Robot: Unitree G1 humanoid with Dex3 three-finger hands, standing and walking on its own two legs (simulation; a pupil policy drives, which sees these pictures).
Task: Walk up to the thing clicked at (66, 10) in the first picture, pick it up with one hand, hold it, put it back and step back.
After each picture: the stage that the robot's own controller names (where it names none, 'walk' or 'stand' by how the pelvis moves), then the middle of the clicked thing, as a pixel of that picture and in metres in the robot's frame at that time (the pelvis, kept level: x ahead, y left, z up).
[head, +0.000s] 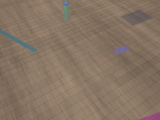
stand; (66, 11) +1.93 +0.24 -0.65
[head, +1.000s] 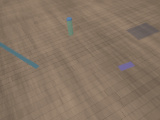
walk; (70, 26) +1.80 +0.35 -0.65
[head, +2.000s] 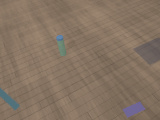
walk; (61, 46) +1.21 +0.34 -0.65
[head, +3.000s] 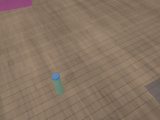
walk; (57, 84) +0.76 +0.29 -0.65
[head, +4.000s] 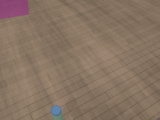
walk; (58, 117) +0.47 +0.22 -0.65
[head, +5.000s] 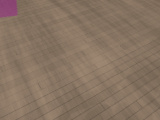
stand; out of the picture +0.35 +0.21 -0.64
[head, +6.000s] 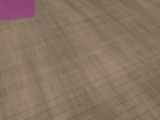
stand; out of the picture +0.34 +0.18 -0.65
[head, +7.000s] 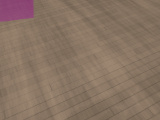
stand; out of the picture +0.35 +0.20 -0.66
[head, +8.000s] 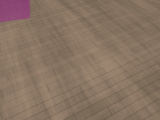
stand; out of the picture +0.34 +0.21 -0.66
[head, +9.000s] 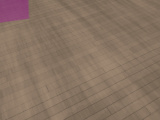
stand; out of the picture +0.34 +0.22 -0.66
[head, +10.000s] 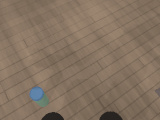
go down; (40, 97) +0.36 +0.23 -0.48
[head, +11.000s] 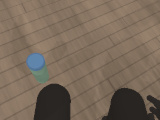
go down; (39, 70) +0.41 +0.23 -0.28
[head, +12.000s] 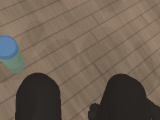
close in; (11, 57) +0.40 +0.25 -0.20
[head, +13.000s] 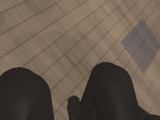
close; out of the picture +0.40 +0.27 -0.15
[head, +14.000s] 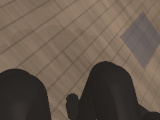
close; out of the picture +0.39 +0.28 -0.15
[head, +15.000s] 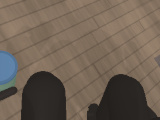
lift; (2, 77) +0.29 +0.26 -0.09
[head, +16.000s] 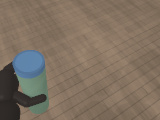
lift; (35, 87) +0.31 +0.16 +0.05
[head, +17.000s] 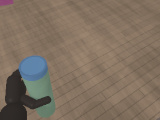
hold; (40, 91) +0.31 +0.15 +0.02
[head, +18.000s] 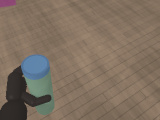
hold; (41, 89) +0.31 +0.15 +0.02
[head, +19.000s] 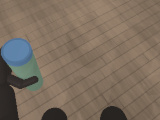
crouch; (27, 69) +0.37 +0.19 -0.03
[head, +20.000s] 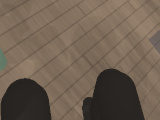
lower; out of the picture +0.43 +0.26 -0.11
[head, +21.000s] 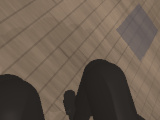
lower; out of the picture +0.42 +0.26 -0.16
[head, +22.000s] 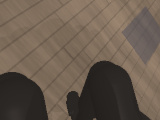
lower; out of the picture +0.39 +0.27 -0.16
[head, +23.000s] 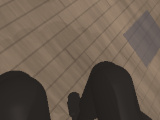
lower; out of the picture +0.39 +0.28 -0.16
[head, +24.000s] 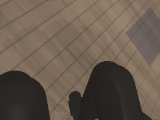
rest; out of the picture +0.37 +0.28 -0.16
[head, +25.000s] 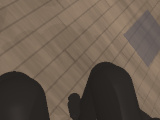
open; out of the picture +0.39 +0.26 -0.16
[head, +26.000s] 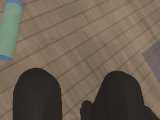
stand; (9, 29) +0.53 +0.27 -0.28
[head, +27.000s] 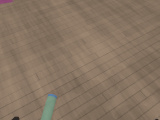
stand; (48, 111) +0.47 +0.24 -0.65
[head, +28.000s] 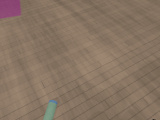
stand; (48, 117) +0.50 +0.27 -0.68
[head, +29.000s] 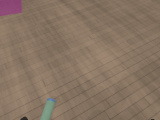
stand; (46, 115) +0.50 +0.29 -0.69
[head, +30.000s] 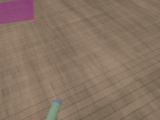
stand; (51, 115) +0.53 +0.29 -0.74
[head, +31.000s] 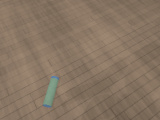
walk; (51, 91) +0.59 +0.28 -0.73
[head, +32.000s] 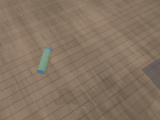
walk; (44, 60) +0.87 +0.30 -0.72
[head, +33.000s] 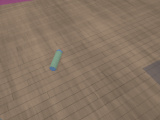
walk; (56, 59) +1.12 +0.37 -0.73
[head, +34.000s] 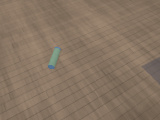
stand; (54, 57) +1.09 +0.31 -0.74
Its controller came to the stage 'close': yes
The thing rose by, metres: 0.68
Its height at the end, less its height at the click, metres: -0.09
